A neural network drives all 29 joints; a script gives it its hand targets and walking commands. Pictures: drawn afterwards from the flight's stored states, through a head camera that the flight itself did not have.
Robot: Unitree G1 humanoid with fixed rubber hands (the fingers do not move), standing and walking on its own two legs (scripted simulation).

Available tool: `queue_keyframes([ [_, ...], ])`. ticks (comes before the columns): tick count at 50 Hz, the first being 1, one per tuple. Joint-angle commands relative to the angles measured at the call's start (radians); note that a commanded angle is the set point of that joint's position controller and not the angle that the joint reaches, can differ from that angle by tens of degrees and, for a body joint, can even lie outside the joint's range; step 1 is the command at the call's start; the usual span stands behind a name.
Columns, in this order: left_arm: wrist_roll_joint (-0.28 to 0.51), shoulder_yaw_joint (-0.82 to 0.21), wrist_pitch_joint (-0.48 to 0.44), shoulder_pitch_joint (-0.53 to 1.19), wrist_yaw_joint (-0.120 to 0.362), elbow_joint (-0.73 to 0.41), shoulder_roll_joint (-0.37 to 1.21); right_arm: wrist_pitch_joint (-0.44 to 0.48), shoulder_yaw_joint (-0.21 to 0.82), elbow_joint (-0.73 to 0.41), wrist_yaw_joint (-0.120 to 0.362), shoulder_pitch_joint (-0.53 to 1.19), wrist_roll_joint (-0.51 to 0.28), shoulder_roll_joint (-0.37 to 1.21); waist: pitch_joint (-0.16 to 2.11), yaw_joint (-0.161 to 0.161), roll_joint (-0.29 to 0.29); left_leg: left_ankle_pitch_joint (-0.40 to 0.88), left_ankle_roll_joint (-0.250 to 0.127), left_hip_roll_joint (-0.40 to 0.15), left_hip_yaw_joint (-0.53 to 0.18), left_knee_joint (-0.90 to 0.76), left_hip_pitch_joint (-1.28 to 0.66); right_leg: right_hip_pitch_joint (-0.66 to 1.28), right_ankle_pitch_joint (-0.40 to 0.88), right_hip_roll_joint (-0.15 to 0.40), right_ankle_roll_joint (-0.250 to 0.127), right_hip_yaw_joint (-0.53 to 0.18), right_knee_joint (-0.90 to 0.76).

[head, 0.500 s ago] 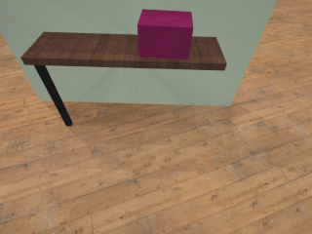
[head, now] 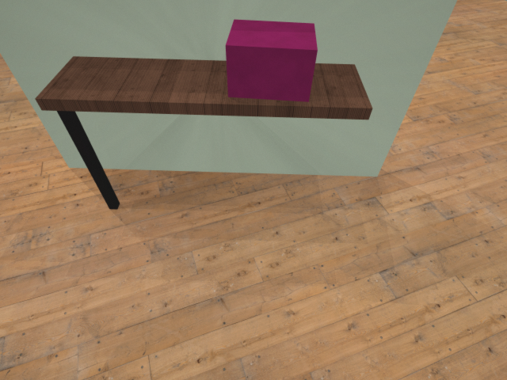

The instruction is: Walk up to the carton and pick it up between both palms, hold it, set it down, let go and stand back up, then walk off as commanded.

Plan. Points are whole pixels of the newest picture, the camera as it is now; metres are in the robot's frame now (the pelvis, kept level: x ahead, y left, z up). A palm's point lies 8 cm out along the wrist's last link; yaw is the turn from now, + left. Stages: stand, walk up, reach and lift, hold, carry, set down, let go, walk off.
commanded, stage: stand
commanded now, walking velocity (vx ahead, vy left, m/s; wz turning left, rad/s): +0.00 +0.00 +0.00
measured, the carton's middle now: (271, 60) +1.13 -0.04 -0.04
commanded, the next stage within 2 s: none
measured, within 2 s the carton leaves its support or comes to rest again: neither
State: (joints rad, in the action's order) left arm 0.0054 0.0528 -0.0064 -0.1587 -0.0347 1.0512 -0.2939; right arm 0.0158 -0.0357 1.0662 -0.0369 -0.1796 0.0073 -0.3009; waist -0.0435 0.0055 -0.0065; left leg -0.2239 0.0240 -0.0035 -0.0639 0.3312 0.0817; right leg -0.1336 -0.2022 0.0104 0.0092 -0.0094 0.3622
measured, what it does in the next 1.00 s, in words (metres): stands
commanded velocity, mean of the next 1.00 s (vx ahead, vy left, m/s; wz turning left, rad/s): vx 0.00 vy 0.00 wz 0.00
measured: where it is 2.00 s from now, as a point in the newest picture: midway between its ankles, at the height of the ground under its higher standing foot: outside the picture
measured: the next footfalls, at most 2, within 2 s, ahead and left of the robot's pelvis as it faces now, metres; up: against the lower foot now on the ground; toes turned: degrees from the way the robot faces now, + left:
none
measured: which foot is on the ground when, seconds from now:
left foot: down 0.00-1.00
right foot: down 0.00-1.00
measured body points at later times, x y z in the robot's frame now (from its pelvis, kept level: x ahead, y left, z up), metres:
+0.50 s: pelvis -0.02 +0.00 +0.00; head -0.02 +0.00 +0.45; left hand +0.07 +0.31 -0.12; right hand +0.06 -0.31 -0.12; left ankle -0.03 +0.14 -0.75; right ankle +0.00 -0.12 -0.75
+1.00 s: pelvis -0.02 +0.00 +0.00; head -0.02 +0.00 +0.45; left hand +0.07 +0.32 -0.11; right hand +0.08 -0.32 -0.11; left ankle -0.03 +0.14 -0.75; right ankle +0.00 -0.13 -0.75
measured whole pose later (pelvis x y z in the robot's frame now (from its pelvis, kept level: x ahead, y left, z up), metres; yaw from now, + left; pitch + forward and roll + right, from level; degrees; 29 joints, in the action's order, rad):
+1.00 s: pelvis -0.02 +0.00 +0.00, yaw +1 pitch -3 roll +0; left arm 0.01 0.04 -0.02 -0.14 -0.02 1.00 -0.38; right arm 0.03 -0.02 1.00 -0.02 -0.16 0.00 -0.40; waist -0.04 0.01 -0.01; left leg -0.19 0.03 0.00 -0.08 0.33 0.09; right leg -0.12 -0.17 0.02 0.01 0.01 0.34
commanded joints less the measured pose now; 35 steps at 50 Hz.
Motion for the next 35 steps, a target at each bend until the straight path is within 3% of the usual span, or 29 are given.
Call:
queue_keyframes([
  [1,-0.003,0.020,-0.009,0.002,0.000,-0.038,-0.135,-0.001,-0.019,-0.037,-0.001,-0.021,0.000,-0.125,0.008,-0.007,-0.008,0.214,-0.035,-0.094,-0.045,-0.048,0.017,0.027,0.207,0.098,-0.030,-0.074,-0.041],
  [2,-0.005,0.020,-0.005,-0.011,0.001,-0.041,-0.123,-0.001,-0.018,-0.036,0.000,-0.019,0.003,-0.122,0.042,0.005,-0.016,0.191,-0.042,-0.098,-0.054,-0.040,0.016,0.047,0.186,0.089,-0.029,-0.065,-0.047],
  [3,0.000,0.014,-0.005,-0.018,0.002,-0.032,-0.118,0.000,-0.019,-0.035,-0.002,-0.028,-0.003,-0.123,0.006,0.001,0.024,0.187,-0.040,-0.089,-0.052,-0.043,0.034,0.027,0.186,0.094,-0.028,-0.073,-0.057],
  [4,-0.004,0.022,-0.006,0.004,-0.001,-0.034,-0.144,0.002,-0.022,-0.036,0.000,-0.015,-0.002,-0.131,0.018,0.000,-0.008,0.211,-0.030,-0.094,-0.056,-0.054,0.008,0.022,0.179,0.094,-0.034,-0.072,-0.055],
  [5,0.000,0.028,-0.013,0.000,-0.002,-0.050,-0.168,0.008,-0.027,-0.055,-0.002,0.003,-0.001,-0.159,0.029,0.001,0.012,0.207,-0.036,-0.102,-0.058,-0.040,0.021,0.050,0.206,0.105,-0.031,-0.081,-0.054],
  [7,0.007,0.026,-0.017,0.014,-0.001,-0.049,-0.156,0.015,-0.031,-0.054,-0.004,-0.003,-0.002,-0.178,0.041,0.000,-0.020,0.230,-0.041,-0.108,-0.062,-0.047,0.022,0.068,0.224,0.105,-0.031,-0.078,-0.053],
  [8,0.003,0.033,-0.019,0.005,-0.001,-0.048,-0.174,0.016,-0.027,-0.050,-0.003,-0.006,-0.005,-0.170,0.020,0.006,-0.034,0.206,-0.034,-0.098,-0.060,-0.053,0.029,0.054,0.180,0.099,-0.028,-0.067,-0.059],
  [9,0.003,0.026,-0.022,0.011,0.000,-0.055,-0.153,0.012,-0.029,-0.052,-0.004,-0.014,-0.002,-0.171,-0.002,0.000,0.020,0.176,-0.041,-0.100,-0.048,-0.048,0.036,0.041,0.196,0.108,-0.030,-0.085,-0.060],
  [11,0.003,0.030,-0.019,0.023,0.004,-0.062,-0.169,0.016,-0.028,-0.061,-0.003,0.001,-0.005,-0.170,0.001,-0.007,-0.021,0.167,-0.040,-0.099,-0.062,-0.047,0.035,0.028,0.141,0.094,-0.017,-0.064,-0.066],
  [12,0.001,0.023,-0.018,0.015,-0.001,-0.047,-0.145,0.010,-0.027,-0.063,0.001,-0.006,-0.006,-0.156,0.011,-0.008,0.015,0.129,-0.028,-0.089,-0.047,-0.056,0.024,0.019,0.077,0.099,-0.023,-0.078,-0.072],
  [13,0.004,0.026,-0.019,0.013,0.008,-0.061,-0.155,0.015,-0.029,-0.067,0.001,0.003,0.000,-0.169,0.015,0.004,0.004,0.098,-0.033,-0.092,-0.056,-0.057,0.042,0.029,0.053,0.096,-0.023,-0.079,-0.087],
  [14,0.002,0.031,-0.019,0.008,0.004,-0.063,-0.186,0.013,-0.027,-0.062,0.003,-0.030,-0.008,-0.168,0.008,-0.014,0.003,0.115,-0.033,-0.097,-0.057,-0.055,0.014,0.003,0.067,0.099,-0.028,-0.081,-0.086],
  [18,0.005,0.032,-0.021,0.011,0.001,-0.071,-0.200,0.014,-0.025,-0.093,0.004,0.021,-0.005,-0.186,0.029,0.006,0.018,0.125,-0.036,-0.103,-0.070,-0.058,0.052,0.063,0.122,0.107,-0.026,-0.079,-0.079],
  [20,0.001,0.028,-0.017,0.032,0.007,-0.075,-0.202,0.016,-0.024,-0.090,0.001,0.023,-0.008,-0.195,0.021,-0.002,-0.018,0.104,-0.037,-0.101,-0.070,-0.055,0.038,0.028,0.106,0.109,-0.028,-0.084,-0.079],
  [22,0.001,0.031,-0.016,0.028,0.006,-0.076,-0.216,0.014,-0.024,-0.085,0.002,-0.001,-0.008,-0.207,0.014,-0.001,0.018,0.095,-0.035,-0.106,-0.072,-0.067,0.049,0.031,0.087,0.108,-0.024,-0.075,-0.072],
  [26,0.002,0.029,-0.019,0.015,0.011,-0.079,-0.230,0.012,-0.014,-0.078,0.007,-0.024,-0.006,-0.194,-0.015,-0.003,-0.012,0.065,-0.035,-0.103,-0.074,-0.064,0.064,0.017,0.023,0.106,-0.026,-0.082,-0.091],
  [27,0.002,0.030,-0.018,0.007,0.012,-0.077,-0.224,0.011,-0.011,-0.086,0.006,-0.016,-0.010,-0.190,-0.018,0.011,-0.004,0.058,-0.033,-0.104,-0.071,-0.070,0.072,0.016,-0.007,0.113,-0.030,-0.093,-0.092],
  [28,0.001,0.032,-0.016,0.026,0.009,-0.078,-0.227,0.007,-0.012,-0.094,0.007,0.008,-0.004,-0.196,-0.021,0.005,0.012,0.051,-0.030,-0.097,-0.060,-0.065,0.077,0.016,-0.007,0.113,-0.025,-0.094,-0.092],
  [29,0.004,0.024,-0.013,0.048,0.011,-0.089,-0.209,0.010,-0.017,-0.097,0.005,0.007,-0.005,-0.203,-0.030,-0.002,-0.009,0.028,-0.030,-0.098,-0.069,-0.069,0.092,0.003,-0.022,0.113,-0.027,-0.094,-0.102],
  [30,0.004,0.025,-0.011,0.017,0.014,-0.083,-0.227,0.015,-0.019,-0.096,0.008,0.005,-0.011,-0.227,-0.004,0.001,0.018,0.027,-0.035,-0.103,-0.076,-0.076,0.077,0.025,0.006,0.113,-0.030,-0.092,-0.095],
  [32,0.003,0.023,-0.015,0.023,0.016,-0.092,-0.224,0.015,-0.022,-0.111,0.007,0.027,-0.009,-0.230,0.019,0.010,0.013,0.076,-0.027,-0.096,-0.066,-0.057,0.055,0.023,0.022,0.113,-0.032,-0.085,-0.090],
  [33,0.002,0.021,-0.014,0.020,0.017,-0.085,-0.226,0.019,-0.021,-0.102,0.008,0.005,-0.005,-0.237,0.028,0.005,-0.019,0.068,-0.032,-0.101,-0.075,-0.058,0.059,0.038,0.043,0.110,-0.029,-0.081,-0.084],
  [35,0.002,0.021,-0.015,0.035,0.017,-0.087,-0.229,0.015,-0.024,-0.099,0.010,0.003,-0.010,-0.247,0.013,0.006,-0.006,0.077,-0.032,-0.105,-0.081,-0.057,0.073,0.041,0.039,0.112,-0.031,-0.080,-0.091],
])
